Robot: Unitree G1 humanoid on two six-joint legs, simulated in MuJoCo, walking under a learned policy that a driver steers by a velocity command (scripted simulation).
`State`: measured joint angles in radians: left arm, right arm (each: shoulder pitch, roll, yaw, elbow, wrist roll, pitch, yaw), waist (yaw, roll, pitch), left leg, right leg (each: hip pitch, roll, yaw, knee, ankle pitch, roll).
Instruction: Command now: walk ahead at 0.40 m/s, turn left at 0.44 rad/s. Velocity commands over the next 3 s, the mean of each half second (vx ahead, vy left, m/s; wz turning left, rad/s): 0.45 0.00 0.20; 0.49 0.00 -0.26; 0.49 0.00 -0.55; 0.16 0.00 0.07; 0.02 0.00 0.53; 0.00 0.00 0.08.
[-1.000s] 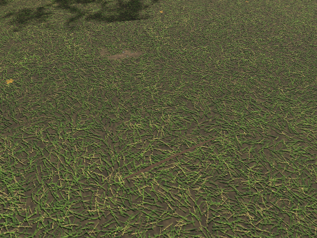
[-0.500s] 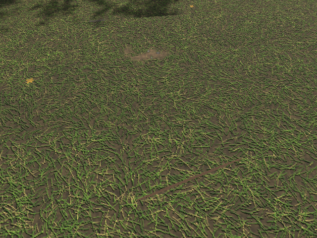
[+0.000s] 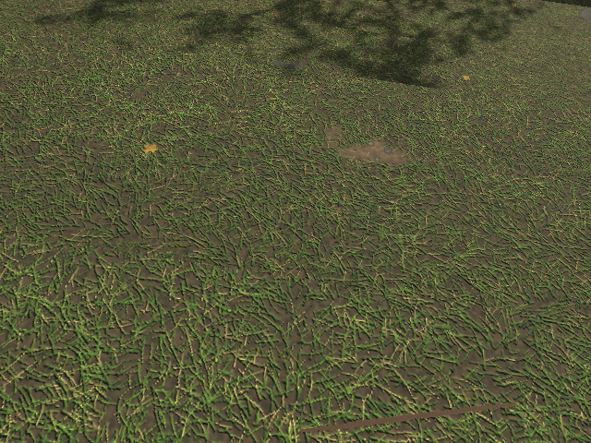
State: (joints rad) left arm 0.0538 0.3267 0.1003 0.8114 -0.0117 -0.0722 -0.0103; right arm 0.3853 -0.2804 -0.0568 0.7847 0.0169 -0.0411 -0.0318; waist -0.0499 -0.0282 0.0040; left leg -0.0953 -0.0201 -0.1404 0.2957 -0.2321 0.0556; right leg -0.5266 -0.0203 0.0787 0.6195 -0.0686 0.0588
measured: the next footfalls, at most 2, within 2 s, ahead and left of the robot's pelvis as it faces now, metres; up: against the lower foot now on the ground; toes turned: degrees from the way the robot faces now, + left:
right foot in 0.16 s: +0.21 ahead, -0.15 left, +0.00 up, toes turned +4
left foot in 0.64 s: +0.53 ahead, +0.10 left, +0.00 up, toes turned +6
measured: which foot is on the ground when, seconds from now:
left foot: down 0.00-0.18, up 0.20-0.62, down 0.64-1.00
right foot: up 0.00-0.14, down 0.16-0.64, up 0.66-1.00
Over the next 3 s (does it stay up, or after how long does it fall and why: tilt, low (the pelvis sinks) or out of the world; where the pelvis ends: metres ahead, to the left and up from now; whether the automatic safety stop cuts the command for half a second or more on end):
stays up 1.13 -0.10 -0.19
